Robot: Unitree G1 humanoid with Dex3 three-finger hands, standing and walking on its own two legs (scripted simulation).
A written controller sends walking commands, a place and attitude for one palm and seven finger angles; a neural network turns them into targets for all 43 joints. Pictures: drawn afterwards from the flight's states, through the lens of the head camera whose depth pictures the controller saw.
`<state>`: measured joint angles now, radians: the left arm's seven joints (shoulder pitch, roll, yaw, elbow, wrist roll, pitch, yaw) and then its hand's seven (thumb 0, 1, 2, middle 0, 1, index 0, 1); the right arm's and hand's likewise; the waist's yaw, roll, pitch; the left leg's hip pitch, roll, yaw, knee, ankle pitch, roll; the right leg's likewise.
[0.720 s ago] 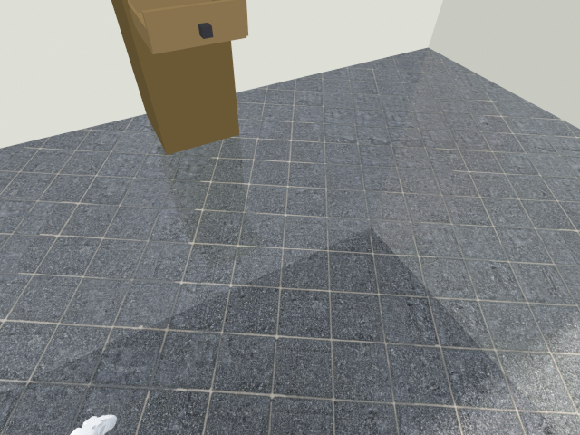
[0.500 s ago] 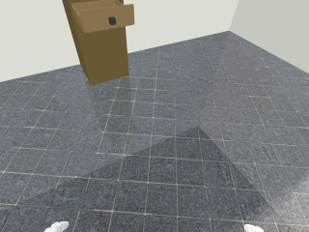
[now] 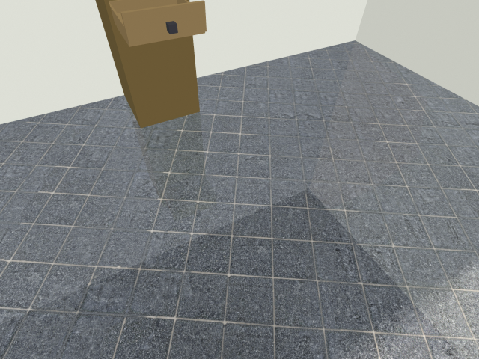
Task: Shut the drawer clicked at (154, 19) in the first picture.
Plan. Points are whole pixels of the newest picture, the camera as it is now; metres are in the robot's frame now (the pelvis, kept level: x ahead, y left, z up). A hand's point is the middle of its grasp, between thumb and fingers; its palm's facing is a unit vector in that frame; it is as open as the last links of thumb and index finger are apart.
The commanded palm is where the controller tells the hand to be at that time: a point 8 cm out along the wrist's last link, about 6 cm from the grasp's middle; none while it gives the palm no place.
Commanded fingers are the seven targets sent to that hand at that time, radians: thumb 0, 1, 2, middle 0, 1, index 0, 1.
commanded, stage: stand and wait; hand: left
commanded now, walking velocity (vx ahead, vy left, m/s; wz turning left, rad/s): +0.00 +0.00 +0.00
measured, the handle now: (170, 26) +1.45 +0.40 -0.04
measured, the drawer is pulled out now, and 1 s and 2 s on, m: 0.28 0.28 0.28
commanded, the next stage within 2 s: look at it before walking up in 0.22 s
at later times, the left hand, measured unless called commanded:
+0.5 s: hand out of the picture +0.08 +0.24 -0.16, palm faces -0.03 -0.94 -0.33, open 7.4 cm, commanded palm none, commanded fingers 0.00 0.90 0.90 -0.20 -0.30 -0.20 -0.30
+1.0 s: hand out of the picture +0.07 +0.24 -0.16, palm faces -0.02 -0.94 -0.33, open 7.4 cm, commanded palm none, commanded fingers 0.00 0.90 0.90 -0.20 -0.30 -0.20 -0.30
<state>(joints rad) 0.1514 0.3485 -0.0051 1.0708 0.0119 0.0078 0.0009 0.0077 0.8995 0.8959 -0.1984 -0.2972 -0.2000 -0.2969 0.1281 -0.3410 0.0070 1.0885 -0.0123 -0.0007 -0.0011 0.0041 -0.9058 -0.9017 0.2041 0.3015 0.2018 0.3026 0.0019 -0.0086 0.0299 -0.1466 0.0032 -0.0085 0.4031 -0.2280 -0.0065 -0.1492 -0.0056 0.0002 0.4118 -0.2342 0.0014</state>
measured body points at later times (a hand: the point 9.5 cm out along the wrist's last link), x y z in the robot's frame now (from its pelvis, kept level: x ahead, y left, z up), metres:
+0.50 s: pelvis +0.00 +0.00 +0.00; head +0.00 +0.00 +0.45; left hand +0.08 +0.29 -0.13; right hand +0.07 -0.30 -0.13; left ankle -0.01 +0.12 -0.74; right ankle -0.01 -0.12 -0.74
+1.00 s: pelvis +0.00 +0.00 +0.00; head +0.00 +0.00 +0.45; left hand +0.07 +0.29 -0.13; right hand +0.08 -0.30 -0.13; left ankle -0.01 +0.12 -0.74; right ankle -0.01 -0.12 -0.74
